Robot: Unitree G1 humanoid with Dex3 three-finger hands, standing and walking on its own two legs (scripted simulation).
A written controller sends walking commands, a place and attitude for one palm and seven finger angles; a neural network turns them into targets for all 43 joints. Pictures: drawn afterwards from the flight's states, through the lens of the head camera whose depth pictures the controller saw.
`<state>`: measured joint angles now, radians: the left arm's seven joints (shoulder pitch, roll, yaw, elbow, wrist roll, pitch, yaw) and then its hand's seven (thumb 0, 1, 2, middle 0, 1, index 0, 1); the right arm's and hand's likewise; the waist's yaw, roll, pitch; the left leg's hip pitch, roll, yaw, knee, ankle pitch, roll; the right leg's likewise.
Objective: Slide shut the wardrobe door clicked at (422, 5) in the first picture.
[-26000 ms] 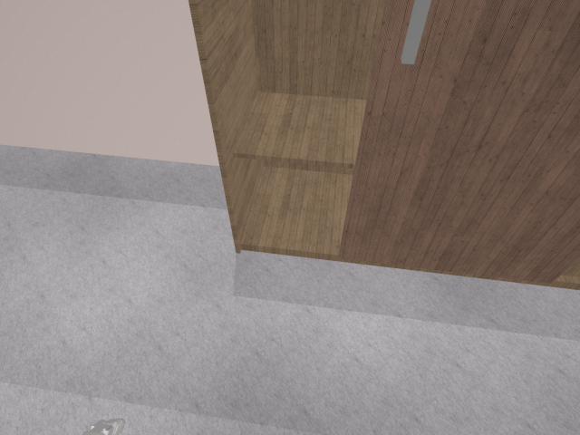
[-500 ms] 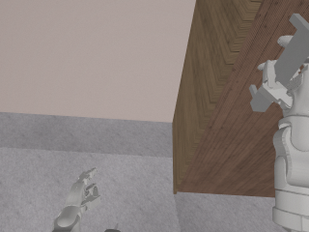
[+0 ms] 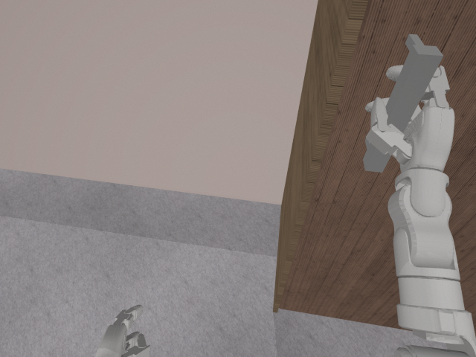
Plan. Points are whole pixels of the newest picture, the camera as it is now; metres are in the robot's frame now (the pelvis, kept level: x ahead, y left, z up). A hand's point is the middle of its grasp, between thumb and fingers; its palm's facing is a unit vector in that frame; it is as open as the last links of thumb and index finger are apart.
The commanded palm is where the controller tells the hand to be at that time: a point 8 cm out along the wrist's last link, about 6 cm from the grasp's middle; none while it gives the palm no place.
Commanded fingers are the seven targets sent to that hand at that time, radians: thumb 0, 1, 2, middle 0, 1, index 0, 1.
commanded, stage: stop walking and hold the door there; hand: right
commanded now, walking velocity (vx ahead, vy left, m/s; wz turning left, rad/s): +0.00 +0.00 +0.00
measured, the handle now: (391, 108) +0.41 -0.18 +0.25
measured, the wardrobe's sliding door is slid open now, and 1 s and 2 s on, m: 0.00 0.00 0.02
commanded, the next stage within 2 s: loosen the grip on the handle in 0.12 s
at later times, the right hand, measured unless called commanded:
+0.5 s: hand (386, 125) +0.37 -0.16 +0.25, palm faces +0.29 +0.96 +0.01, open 10.9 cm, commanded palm +0.34 -0.20 +0.23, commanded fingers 0.00 0.55 -0.20 0.38 1.32 0.38 1.32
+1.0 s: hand (385, 128) +0.37 -0.16 +0.24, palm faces +0.17 +0.98 -0.03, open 14.7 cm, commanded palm +0.35 -0.23 +0.23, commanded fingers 0.00 0.55 -0.20 0.25 1.15 0.25 1.15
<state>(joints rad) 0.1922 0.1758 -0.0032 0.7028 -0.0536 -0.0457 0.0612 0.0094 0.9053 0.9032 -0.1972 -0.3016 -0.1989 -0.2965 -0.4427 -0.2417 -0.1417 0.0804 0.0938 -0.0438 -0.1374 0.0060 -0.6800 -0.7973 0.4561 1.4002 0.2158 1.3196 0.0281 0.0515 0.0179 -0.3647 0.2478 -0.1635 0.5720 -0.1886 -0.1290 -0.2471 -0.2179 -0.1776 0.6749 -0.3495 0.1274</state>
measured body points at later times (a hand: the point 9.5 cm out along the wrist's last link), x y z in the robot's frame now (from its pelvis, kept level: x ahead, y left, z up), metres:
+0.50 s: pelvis -0.02 +0.04 +0.01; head -0.02 +0.05 +0.46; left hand +0.15 +0.26 -0.09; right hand +0.35 -0.21 +0.24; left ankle +0.08 +0.28 -0.71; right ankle -0.01 -0.20 -0.71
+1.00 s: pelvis -0.01 +0.08 +0.00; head +0.01 +0.09 +0.44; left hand +0.13 +0.34 -0.11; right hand +0.36 -0.22 +0.24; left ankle +0.08 +0.28 -0.71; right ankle -0.01 -0.19 -0.71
